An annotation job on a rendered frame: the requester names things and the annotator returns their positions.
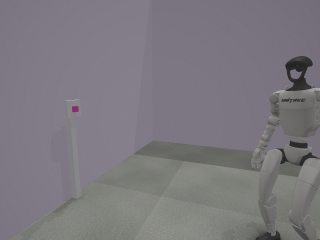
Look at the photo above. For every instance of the right robot foot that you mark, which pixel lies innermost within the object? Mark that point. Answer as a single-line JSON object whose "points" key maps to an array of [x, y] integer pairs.
{"points": [[267, 236]]}

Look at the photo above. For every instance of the button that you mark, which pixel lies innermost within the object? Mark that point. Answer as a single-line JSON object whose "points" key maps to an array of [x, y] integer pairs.
{"points": [[75, 108]]}

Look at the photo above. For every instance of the robot right shin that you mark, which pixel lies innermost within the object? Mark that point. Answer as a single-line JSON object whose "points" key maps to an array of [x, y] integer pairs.
{"points": [[269, 216]]}

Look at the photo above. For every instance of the robot right forearm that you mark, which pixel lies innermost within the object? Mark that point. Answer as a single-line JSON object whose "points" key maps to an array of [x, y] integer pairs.
{"points": [[266, 136]]}

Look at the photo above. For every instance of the right robot hand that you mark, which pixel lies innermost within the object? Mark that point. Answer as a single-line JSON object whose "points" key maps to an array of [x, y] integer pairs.
{"points": [[259, 154]]}

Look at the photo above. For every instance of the panel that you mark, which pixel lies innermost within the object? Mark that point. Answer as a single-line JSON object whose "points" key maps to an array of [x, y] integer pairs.
{"points": [[72, 145]]}

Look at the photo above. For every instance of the right robot upper arm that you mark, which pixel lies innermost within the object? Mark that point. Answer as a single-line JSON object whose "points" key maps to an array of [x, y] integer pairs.
{"points": [[274, 119]]}

